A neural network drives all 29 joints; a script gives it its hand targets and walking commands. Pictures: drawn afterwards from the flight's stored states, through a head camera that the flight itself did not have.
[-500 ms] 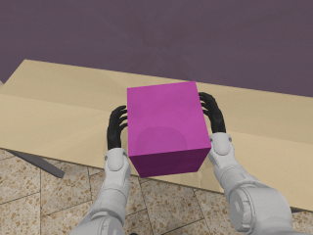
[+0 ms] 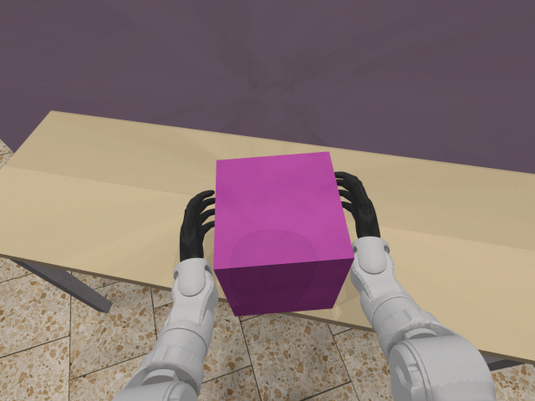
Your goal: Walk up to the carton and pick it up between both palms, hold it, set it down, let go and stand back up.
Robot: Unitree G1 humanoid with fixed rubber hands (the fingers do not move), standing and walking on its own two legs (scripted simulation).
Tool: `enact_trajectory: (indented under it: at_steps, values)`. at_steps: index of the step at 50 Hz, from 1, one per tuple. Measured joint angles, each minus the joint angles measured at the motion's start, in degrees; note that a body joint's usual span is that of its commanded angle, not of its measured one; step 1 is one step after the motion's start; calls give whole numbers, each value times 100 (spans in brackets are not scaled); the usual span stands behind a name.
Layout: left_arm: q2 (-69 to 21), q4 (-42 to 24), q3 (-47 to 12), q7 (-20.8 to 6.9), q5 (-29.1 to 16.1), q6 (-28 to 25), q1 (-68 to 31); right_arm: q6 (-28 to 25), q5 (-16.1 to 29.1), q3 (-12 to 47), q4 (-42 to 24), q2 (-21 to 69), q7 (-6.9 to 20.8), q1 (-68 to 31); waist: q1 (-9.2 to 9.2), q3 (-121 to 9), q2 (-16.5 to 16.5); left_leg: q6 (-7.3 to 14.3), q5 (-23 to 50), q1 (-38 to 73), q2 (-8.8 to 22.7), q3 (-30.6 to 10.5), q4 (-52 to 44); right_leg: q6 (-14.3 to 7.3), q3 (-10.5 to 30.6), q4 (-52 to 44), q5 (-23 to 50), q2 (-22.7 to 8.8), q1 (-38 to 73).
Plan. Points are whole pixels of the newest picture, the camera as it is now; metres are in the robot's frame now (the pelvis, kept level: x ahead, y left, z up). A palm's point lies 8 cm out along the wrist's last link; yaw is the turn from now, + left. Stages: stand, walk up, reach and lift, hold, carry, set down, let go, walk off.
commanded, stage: reach and lift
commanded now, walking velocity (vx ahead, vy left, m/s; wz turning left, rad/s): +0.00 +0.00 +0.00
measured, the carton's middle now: (278, 239) +0.37 +0.04 -0.02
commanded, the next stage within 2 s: hold in 1.90 s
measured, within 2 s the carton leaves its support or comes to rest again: leaves its support in 0.02 s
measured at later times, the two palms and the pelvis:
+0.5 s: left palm (172, 187) +0.36 +0.18 +0.13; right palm (384, 191) +0.38 -0.09 +0.13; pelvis +0.00 +0.03 +0.01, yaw +1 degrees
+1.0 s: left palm (152, 179) +0.34 +0.18 +0.17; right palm (384, 210) +0.34 -0.08 +0.15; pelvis -0.03 +0.05 +0.01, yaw +1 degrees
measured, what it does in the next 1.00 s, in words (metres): shifts its weight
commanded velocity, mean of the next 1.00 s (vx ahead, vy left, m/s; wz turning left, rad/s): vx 0.00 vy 0.00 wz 0.00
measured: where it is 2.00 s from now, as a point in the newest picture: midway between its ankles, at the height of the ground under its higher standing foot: outside the picture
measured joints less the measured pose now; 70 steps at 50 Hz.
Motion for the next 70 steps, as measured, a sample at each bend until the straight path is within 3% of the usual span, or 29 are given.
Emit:
enact_trajectory:
  at_steps: [6, 12, 21, 25, 34, 42, 56, 62, 70]
  values:
    - [170, -476, -445, 1, -326, 465, 85, 601, 453, 380, -909, 1, -54, 329, -94, 12, 39, 29, -22, 156, -27, -53, 31, 38, -33, -57, 6, -19, 221]
    - [340, -1210, -867, -18, -571, 1353, 95, 1556, 1008, 643, -2122, -44, -156, 696, -238, 92, 68, 83, -84, 594, -66, -109, 50, 99, -59, -173, -6, -44, 746]
    - [450, -2276, -1006, -114, -341, 3114, -97, 2863, 1273, 546, -2945, -23, -201, 685, -502, 301, -55, 166, -179, 1395, -119, -128, 24, 181, -36, -388, -5, -74, 1648]
    - [372, -2680, -887, -268, 14, 3741, -199, 3331, 1294, 456, -3219, 7, -203, 654, -618, 552, -163, 211, -193, 1905, -156, -109, -66, 231, -3, -506, 4, -102, 2168]
    - [133, -3420, -668, -520, 513, 4818, -160, 3830, 1419, 361, -3358, 128, -152, 759, -815, 876, -326, 312, -213, 2584, -261, -57, -139, 336, 68, -574, -7, -198, 2837]
    - [168, -3479, -706, -586, 551, 5191, -403, 4178, 1345, 161, -3652, 188, -161, 776, -819, 973, -279, 414, -153, 2605, -349, 29, -104, 426, 166, -502, 64, -284, 2816]
    - [201, -2771, -440, -679, 804, 5393, -1171, 4401, 1046, -434, -3203, 278, -12, 252, -817, 1006, -324, 464, -22, 2578, -431, 60, -189, 457, 208, -414, 107, -363, 2706]
    - [198, -3223, -574, -639, 778, 5490, -957, 4405, 1309, -155, -3482, 197, -83, 358, -891, 921, -300, 420, -101, 2640, -378, -8, -154, 426, 149, -504, 76, -304, 2843]
    - [213, -3273, -240, -1006, 1009, 5739, -979, 4570, 1289, -120, -3468, 346, -213, 246, -1045, 1153, -405, 379, -167, 3065, -373, -112, -221, 393, 57, -510, -58, -292, 3272]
